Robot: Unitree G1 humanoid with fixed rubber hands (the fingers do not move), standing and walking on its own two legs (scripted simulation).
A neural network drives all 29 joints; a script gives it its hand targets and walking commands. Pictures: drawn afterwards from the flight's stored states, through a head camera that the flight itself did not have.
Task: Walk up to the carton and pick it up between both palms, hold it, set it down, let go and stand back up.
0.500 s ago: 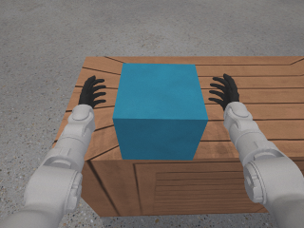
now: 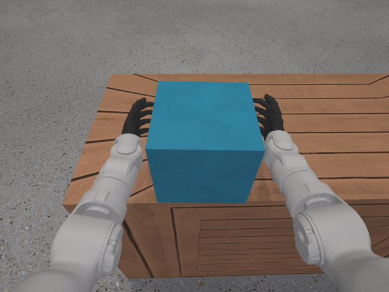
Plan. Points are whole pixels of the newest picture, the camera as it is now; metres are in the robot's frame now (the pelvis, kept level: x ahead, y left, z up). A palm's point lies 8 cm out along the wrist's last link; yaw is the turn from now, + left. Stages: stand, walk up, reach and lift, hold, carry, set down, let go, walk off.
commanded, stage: reach and lift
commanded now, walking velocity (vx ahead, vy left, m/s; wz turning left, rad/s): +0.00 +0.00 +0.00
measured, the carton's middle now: (202, 143) +0.43 -0.04 +0.07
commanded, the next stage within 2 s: none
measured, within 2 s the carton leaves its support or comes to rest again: leaves its support in 1.36 s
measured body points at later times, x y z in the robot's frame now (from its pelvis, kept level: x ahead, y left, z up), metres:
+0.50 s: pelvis +0.00 +0.00 +0.00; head +0.02 +0.01 +0.45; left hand +0.45 +0.11 +0.11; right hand +0.42 -0.19 +0.11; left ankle +0.03 +0.16 -0.74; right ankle -0.02 -0.13 -0.74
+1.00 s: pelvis -0.01 +0.00 +0.00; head +0.02 +0.01 +0.45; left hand +0.44 +0.11 +0.11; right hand +0.41 -0.19 +0.11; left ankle +0.03 +0.16 -0.74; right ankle -0.02 -0.13 -0.74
